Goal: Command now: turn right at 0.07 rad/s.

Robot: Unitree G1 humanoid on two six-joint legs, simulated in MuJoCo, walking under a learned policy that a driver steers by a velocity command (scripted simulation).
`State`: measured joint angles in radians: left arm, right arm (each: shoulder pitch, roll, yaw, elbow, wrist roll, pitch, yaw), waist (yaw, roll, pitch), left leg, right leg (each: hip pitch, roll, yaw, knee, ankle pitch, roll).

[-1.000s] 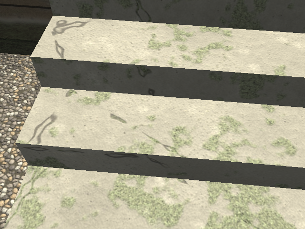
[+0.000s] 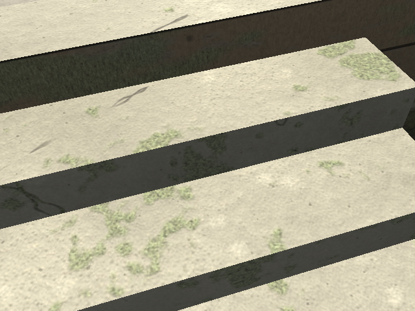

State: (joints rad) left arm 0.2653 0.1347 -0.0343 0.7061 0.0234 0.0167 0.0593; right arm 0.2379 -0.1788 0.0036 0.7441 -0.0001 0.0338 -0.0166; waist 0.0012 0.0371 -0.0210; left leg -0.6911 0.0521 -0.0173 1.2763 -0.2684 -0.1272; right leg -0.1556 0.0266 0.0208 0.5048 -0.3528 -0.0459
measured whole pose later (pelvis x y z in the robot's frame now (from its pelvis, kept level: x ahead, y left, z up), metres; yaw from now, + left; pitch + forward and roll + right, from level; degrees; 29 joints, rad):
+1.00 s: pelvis +0.25 +0.00 +0.12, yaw -1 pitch +2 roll +1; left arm 0.30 0.19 0.01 0.94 -0.01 -0.05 -0.02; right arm 0.17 -0.18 0.03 0.88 -0.02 -0.02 0.01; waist -0.01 0.00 -0.09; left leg -0.55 -0.02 0.09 0.88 -0.37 0.07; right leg -0.59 0.12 0.16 1.71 -0.27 -0.08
